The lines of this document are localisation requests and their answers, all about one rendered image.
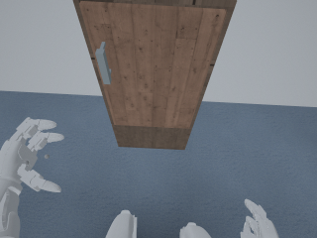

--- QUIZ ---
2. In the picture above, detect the cupboard door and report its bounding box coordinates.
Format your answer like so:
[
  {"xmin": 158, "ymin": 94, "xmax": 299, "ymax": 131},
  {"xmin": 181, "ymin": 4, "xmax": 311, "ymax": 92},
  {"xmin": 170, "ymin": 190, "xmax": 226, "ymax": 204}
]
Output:
[{"xmin": 79, "ymin": 1, "xmax": 227, "ymax": 129}]

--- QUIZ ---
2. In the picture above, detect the robot left hand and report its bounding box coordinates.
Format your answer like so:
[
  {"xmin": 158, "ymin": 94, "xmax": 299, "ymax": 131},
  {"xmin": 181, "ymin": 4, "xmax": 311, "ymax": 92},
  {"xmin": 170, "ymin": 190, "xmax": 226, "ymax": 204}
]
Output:
[{"xmin": 0, "ymin": 117, "xmax": 64, "ymax": 192}]

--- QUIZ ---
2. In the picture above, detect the right robot thigh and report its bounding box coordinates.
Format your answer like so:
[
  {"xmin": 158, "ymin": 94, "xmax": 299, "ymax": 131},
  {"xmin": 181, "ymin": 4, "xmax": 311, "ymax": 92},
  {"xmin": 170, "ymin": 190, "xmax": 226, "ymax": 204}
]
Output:
[{"xmin": 179, "ymin": 225, "xmax": 211, "ymax": 238}]

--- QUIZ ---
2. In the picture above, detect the robot left forearm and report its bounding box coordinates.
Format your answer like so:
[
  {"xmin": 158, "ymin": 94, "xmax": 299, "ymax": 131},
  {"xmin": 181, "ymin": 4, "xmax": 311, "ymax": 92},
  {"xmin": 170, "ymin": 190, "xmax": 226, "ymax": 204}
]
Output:
[{"xmin": 0, "ymin": 178, "xmax": 23, "ymax": 238}]

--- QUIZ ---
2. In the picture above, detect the robot right hand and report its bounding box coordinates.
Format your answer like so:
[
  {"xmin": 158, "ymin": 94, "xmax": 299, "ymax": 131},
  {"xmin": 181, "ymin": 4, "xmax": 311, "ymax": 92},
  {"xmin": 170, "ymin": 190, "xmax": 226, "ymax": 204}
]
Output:
[{"xmin": 240, "ymin": 199, "xmax": 279, "ymax": 238}]

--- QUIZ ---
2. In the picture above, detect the left robot shin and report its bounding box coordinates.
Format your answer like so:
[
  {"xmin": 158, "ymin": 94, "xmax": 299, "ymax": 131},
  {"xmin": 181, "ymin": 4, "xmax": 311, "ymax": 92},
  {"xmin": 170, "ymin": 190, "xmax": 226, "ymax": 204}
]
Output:
[{"xmin": 121, "ymin": 210, "xmax": 131, "ymax": 214}]

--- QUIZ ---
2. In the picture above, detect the handle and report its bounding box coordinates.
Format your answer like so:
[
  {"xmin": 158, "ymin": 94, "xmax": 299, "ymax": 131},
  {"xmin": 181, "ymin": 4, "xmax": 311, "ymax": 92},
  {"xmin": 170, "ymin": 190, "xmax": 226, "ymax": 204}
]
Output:
[{"xmin": 95, "ymin": 42, "xmax": 112, "ymax": 84}]

